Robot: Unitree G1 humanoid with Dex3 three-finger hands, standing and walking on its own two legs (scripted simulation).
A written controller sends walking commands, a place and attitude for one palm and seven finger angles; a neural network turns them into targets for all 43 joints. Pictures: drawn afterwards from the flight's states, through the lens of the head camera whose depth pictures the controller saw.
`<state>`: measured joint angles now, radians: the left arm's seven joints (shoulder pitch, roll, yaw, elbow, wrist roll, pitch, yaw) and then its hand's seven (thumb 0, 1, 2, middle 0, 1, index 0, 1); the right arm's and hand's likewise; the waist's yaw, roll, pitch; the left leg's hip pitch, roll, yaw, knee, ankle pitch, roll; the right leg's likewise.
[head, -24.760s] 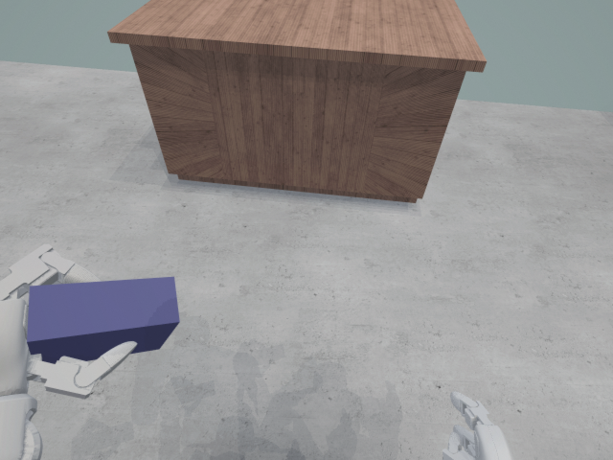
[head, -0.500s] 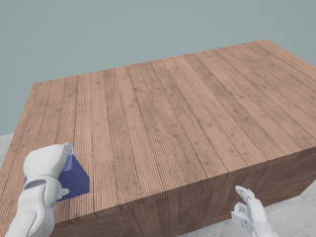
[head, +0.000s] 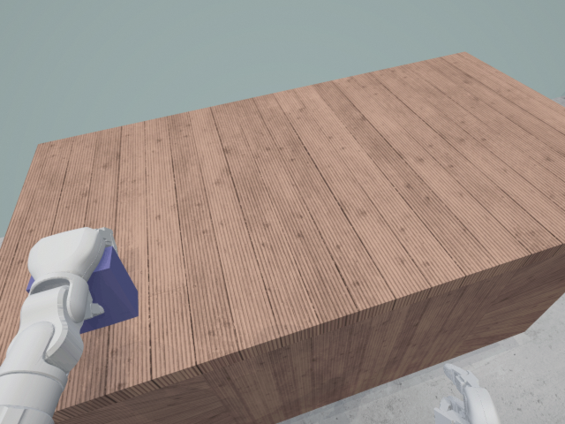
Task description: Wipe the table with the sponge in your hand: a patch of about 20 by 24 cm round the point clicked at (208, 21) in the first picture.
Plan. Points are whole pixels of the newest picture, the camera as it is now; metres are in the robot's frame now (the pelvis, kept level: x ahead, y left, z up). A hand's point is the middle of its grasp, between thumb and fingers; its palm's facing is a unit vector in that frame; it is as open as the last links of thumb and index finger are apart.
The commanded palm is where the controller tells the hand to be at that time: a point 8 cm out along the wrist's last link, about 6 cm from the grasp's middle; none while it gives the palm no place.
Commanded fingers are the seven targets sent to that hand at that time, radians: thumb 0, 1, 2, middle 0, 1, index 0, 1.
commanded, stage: wipe forward along the first lane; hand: left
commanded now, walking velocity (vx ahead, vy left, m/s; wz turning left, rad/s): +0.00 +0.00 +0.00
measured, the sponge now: (95, 300) +0.26 +0.34 +0.02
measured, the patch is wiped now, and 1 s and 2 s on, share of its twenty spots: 0.05 0.25 0.35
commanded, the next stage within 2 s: slide across to the middle lane in 0.98 s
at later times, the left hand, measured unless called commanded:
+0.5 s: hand (89, 247) +0.33 +0.36 +0.07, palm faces -0.14 +0.00 -0.99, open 9.4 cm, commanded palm +0.32 +0.36 +0.11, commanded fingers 0.00 0.10 1.30 -1.20 -1.60 -1.20 -1.60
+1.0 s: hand (90, 225) +0.37 +0.39 +0.07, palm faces -0.15 +0.00 -0.99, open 9.4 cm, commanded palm +0.37 +0.38 +0.11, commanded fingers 0.00 0.10 1.30 -1.20 -1.60 -1.20 -1.60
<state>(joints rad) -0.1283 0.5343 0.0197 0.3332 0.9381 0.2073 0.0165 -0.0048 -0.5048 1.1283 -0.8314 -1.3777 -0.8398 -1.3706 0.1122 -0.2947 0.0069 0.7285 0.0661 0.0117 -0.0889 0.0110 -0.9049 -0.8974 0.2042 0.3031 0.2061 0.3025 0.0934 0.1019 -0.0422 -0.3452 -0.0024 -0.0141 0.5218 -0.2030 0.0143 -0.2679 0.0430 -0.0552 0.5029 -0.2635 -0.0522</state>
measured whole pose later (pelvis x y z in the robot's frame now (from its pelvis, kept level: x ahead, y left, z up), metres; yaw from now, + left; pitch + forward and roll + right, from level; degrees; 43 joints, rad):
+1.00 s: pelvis +0.01 +0.03 +0.00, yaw +0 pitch +9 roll -2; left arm -0.55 0.62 0.04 0.84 1.02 0.07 0.06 0.01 -0.55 1.17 -0.85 -1.38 -0.86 -1.38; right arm 0.21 -0.29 -0.01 0.73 0.08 0.08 -0.06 0.01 -0.91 -0.90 0.20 0.30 0.21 0.30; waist 0.03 0.07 -0.09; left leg -0.50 -0.02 0.00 0.57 -0.22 0.05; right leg -0.40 0.02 -0.04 0.51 -0.26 -0.01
